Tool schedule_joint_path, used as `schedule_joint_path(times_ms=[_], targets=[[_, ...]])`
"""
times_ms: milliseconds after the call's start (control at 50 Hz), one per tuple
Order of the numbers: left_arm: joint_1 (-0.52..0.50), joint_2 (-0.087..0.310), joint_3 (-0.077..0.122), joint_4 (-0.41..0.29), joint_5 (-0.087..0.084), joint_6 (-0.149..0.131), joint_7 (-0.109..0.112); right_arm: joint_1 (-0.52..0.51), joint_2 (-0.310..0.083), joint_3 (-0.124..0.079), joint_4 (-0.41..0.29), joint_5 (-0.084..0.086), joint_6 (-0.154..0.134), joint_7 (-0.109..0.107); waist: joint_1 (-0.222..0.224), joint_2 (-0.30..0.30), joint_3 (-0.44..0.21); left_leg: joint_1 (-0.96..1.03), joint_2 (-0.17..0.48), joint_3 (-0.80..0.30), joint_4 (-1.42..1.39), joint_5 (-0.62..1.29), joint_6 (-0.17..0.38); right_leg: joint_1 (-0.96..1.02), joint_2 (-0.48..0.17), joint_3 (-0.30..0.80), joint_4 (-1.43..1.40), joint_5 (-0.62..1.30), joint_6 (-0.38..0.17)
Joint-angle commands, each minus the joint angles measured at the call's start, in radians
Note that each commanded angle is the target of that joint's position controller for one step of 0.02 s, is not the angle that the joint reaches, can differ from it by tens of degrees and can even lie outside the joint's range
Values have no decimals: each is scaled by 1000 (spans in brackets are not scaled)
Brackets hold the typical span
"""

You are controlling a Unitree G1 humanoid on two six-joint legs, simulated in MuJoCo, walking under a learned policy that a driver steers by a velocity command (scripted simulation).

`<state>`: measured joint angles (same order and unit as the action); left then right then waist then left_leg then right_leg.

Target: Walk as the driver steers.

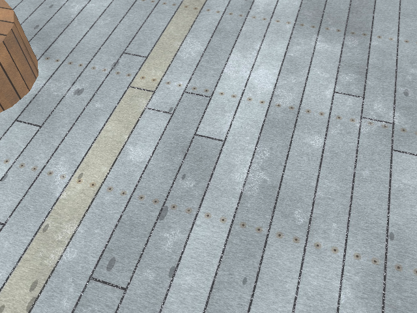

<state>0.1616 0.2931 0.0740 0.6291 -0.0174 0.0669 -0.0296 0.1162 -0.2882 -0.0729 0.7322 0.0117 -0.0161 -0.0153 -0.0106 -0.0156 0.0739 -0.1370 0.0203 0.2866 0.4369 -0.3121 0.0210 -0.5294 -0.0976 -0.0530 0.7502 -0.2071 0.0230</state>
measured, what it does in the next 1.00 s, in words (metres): walks ahead, turning right: right foot, then left foot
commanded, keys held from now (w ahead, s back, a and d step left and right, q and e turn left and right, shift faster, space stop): e+shift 0.72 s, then w+e+shift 0.28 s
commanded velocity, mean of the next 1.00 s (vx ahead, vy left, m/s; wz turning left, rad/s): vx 0.13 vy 0.00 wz -0.95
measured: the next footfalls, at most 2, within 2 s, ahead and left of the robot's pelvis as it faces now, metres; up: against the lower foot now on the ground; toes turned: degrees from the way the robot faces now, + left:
right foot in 0.06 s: +0.11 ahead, -0.12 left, +0.00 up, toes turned -8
left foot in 0.46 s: +0.20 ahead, +0.09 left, +0.00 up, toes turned -34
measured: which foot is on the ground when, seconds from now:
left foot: down 0.00-0.06, up 0.08-0.44, down 0.46-0.90, up 0.92-1.00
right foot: up 0.00-0.04, down 0.06-0.46, up 0.48-0.90, down 0.92-1.00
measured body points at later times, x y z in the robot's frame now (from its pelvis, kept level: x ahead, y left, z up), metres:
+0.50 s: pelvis +0.07 +0.02 +0.00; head +0.11 +0.01 +0.44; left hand +0.39 +0.19 -0.07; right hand +0.09 -0.31 -0.09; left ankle +0.17 +0.11 -0.74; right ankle +0.06 -0.11 -0.72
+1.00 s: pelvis +0.08 -0.06 -0.01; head +0.07 -0.10 +0.44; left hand +0.38 +0.03 -0.09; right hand -0.08 -0.35 -0.12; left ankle +0.17 +0.09 -0.66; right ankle -0.03 -0.06 -0.73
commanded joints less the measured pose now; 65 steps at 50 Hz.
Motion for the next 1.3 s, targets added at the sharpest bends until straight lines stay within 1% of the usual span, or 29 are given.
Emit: schedule_joint_path(times_ms=[20,40,60,80,100,120,160,220,420,440,460,480,500,520,560,720,760,880,900,920,940,960,1000,1040,1160,1220,1260,1280,1300], targets=[[6,102,40,-101,-5,4,-12,-26,-171,-54,-61,22,4,7,16,93,-99,101,309,-109,43,647,116,71,36,-47,-100,-64,-52],[74,118,53,-89,-4,1,-5,-23,-164,-55,-53,28,7,9,57,64,-131,73,272,-66,172,702,74,190,77,-64,-202,27,-84],[183,205,87,-70,-1,-7,20,24,-149,-54,-48,18,3,13,95,-65,-186,-66,185,-36,401,580,-3,407,57,62,-282,423,-151],[181,362,119,-86,10,-14,39,23,-91,-35,-111,-29,-10,17,40,-362,-228,-487,-11,-39,747,-216,-113,671,-198,506,-279,860,-368],[184,298,98,-119,39,-39,29,-45,-107,-28,-117,-44,-19,21,102,-241,-405,-553,-65,-327,917,-392,-110,716,-267,673,-339,722,-463],[146,261,84,-117,30,-58,23,-94,-132,-33,-124,-15,-21,23,97,-126,-361,-585,-33,-389,925,-332,-84,674,-247,580,-363,617,-421],[44,204,70,-118,-17,-60,36,-92,-122,-32,-116,-21,-18,4,28,-11,-221,-581,3,-398,748,-195,-63,520,-149,467,-382,403,-306],[-35,203,69,-150,6,-41,63,-60,-102,-25,-98,-16,-7,1,-15,-74,-196,-443,-41,-383,546,-111,-91,380,-83,417,-390,425,-285],[-65,209,79,-167,-8,-13,64,-9,-114,-37,-64,-1,-15,21,-6,-178,-196,-169,-97,-405,77,54,-68,250,17,581,-324,90,-176],[-77,194,73,-171,-13,-12,64,29,-127,-47,-49,-3,-19,20,-24,-166,-195,-82,-67,-400,-38,136,-51,209,51,567,-283,37,-146],[-30,139,56,-170,-8,-10,61,50,-191,-64,-51,-16,-15,12,-2,-36,-222,40,117,-551,-112,117,14,111,124,484,-130,-211,-96],[8,114,49,-189,-11,-16,57,5,-249,-70,-59,-45,-3,5,58,282,-168,29,308,-824,-196,142,162,-78,272,255,111,-411,-41],[31,204,72,-181,3,-31,49,-43,-204,-60,-91,-67,-10,2,66,278,-132,-40,393,-889,-206,147,238,-124,162,241,323,-383,-4],[37,251,87,-150,-5,-29,45,-94,-141,-43,-115,-56,-9,-9,67,194,-112,-71,336,-755,-185,126,215,-109,126,218,401,-305,12],[55,216,82,-120,0,-16,46,-127,-115,-34,-122,-25,1,-31,59,128,-86,-58,227,-571,-158,130,155,-134,102,176,495,-187,41],[-68,113,32,-187,-6,-12,24,14,-193,-59,-88,-30,23,-23,-47,161,-140,124,281,-329,-147,382,199,-103,0,51,213,-163,80],[-53,120,31,-180,-11,-10,15,41,-227,-73,-80,-8,15,-10,-53,179,-167,96,303,-317,-206,77,177,-25,0,10,148,-169,53],[114,116,42,-66,-22,-19,-6,-34,-221,-79,-71,32,-20,19,69,129,-115,-52,299,-187,-165,-269,77,311,47,-122,-166,-160,-88],[243,130,55,6,-26,-23,2,-45,-178,-68,-71,21,-19,19,119,43,-125,-137,238,-112,-6,-262,47,472,103,-154,-232,-160,-117],[434,191,84,71,-33,-31,12,-88,-104,-44,-92,2,-23,24,203,-148,-112,-396,154,-35,415,-205,-5,711,40,49,-299,-236,-199],[430,325,94,32,-22,-68,11,-140,-13,-14,-188,-21,-49,30,142,-380,-40,-883,-10,-137,810,-350,-57,825,-180,646,-390,-301,-368],[341,283,75,-15,58,-60,7,-189,-62,-4,-212,-127,-31,47,189,-224,-80,-1006,12,-279,876,-286,-59,769,-254,798,-557,-411,-363],[258,217,45,-16,55,-70,15,-168,-133,-16,-190,-90,-42,67,112,-93,13,-904,88,-311,788,-73,-66,614,-192,614,-571,-412,-326],[222,197,28,-1,38,-91,17,-86,-164,-20,-146,-85,-28,80,54,-105,21,-707,86,-296,662,37,-95,480,-88,495,-615,-331,-290],[276,216,36,66,30,-125,16,-233,-105,18,-182,-46,-8,82,88,-89,53,-558,9,-269,308,190,-107,427,-14,411,-607,-66,-277],[269,234,42,89,21,-134,24,-237,-117,20,-205,-37,-17,75,75,-115,30,-378,-7,-271,193,216,-70,414,-57,454,-588,152,-250],[197,264,48,87,24,-139,23,-25,-165,-3,-151,-32,-25,49,-36,-108,-67,-65,-58,-249,175,124,-40,355,-34,422,-410,519,-202],[157,280,53,88,28,-140,17,212,-207,-25,-90,-29,-26,24,-162,-43,-192,215,-61,-236,172,77,-25,269,35,365,-134,622,-173],[141,203,31,75,35,-152,13,439,-280,-50,-55,-50,-31,-4,-256,64,-338,487,109,-401,156,-198,-10,92,133,309,227,430,-151]])
Velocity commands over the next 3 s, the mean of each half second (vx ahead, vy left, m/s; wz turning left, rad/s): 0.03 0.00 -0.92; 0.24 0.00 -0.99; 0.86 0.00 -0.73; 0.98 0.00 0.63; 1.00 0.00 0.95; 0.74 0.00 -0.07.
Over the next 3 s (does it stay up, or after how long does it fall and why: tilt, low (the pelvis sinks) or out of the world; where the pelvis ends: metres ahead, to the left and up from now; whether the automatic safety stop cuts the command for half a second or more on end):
stays up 0.99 -1.37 -0.01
